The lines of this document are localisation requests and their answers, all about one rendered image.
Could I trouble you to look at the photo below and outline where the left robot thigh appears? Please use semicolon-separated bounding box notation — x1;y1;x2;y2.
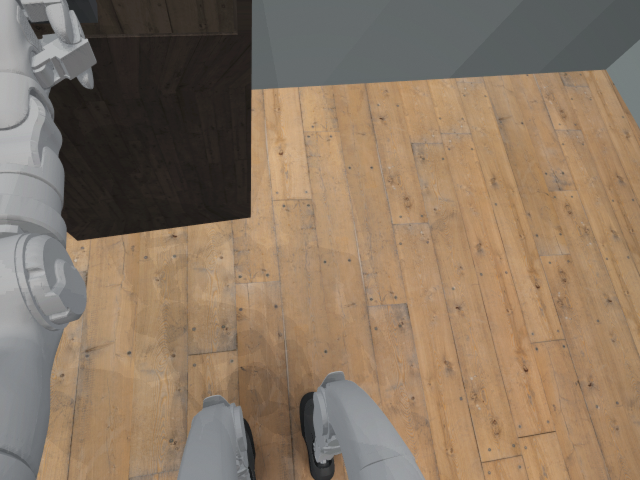
177;403;247;480

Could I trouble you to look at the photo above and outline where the drawer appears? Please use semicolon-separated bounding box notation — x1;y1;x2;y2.
30;0;234;36

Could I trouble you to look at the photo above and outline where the left robot hand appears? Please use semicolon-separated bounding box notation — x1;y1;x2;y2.
0;0;97;97

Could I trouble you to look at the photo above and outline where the cabinet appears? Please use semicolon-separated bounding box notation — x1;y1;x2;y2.
37;0;252;241

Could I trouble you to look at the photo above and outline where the left robot forearm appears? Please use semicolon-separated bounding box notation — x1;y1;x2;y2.
0;72;67;249

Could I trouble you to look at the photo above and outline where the robot left upper arm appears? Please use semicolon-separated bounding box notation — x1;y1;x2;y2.
0;233;87;480

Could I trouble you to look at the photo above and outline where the robot left shin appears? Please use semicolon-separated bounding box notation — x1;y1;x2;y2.
191;395;251;480

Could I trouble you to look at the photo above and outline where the handle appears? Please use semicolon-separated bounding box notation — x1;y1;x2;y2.
28;0;98;24

